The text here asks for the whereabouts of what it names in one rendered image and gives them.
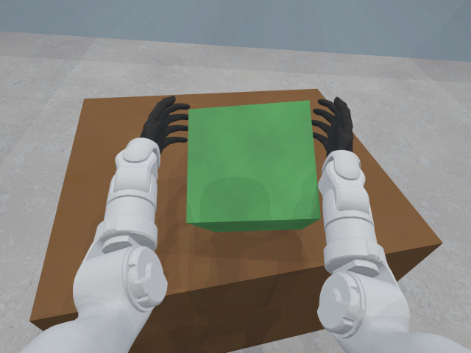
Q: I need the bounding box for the carton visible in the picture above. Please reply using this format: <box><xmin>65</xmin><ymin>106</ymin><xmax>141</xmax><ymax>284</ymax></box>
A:
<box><xmin>186</xmin><ymin>100</ymin><xmax>321</xmax><ymax>232</ymax></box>

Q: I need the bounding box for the left robot forearm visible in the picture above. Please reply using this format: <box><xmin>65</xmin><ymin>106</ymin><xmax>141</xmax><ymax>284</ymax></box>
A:
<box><xmin>73</xmin><ymin>138</ymin><xmax>160</xmax><ymax>306</ymax></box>

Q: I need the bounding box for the robot right hand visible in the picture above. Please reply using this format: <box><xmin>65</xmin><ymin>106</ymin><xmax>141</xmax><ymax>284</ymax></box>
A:
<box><xmin>311</xmin><ymin>97</ymin><xmax>354</xmax><ymax>157</ymax></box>

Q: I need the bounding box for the right robot upper arm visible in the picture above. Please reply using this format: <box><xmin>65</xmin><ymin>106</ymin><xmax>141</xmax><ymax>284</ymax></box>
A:
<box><xmin>317</xmin><ymin>271</ymin><xmax>471</xmax><ymax>353</ymax></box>

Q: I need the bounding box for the right robot forearm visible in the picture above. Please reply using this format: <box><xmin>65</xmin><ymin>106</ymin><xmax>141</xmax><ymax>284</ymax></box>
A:
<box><xmin>318</xmin><ymin>150</ymin><xmax>402</xmax><ymax>292</ymax></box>

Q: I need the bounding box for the pedestal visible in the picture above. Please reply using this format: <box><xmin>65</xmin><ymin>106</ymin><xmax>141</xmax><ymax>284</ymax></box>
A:
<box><xmin>29</xmin><ymin>89</ymin><xmax>443</xmax><ymax>353</ymax></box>

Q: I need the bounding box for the left robot upper arm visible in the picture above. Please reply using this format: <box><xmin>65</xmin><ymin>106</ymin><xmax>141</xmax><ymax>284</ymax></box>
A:
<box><xmin>19</xmin><ymin>245</ymin><xmax>168</xmax><ymax>353</ymax></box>

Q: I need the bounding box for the robot left hand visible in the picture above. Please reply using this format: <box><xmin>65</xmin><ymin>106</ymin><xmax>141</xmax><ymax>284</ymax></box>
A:
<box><xmin>140</xmin><ymin>96</ymin><xmax>190</xmax><ymax>154</ymax></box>

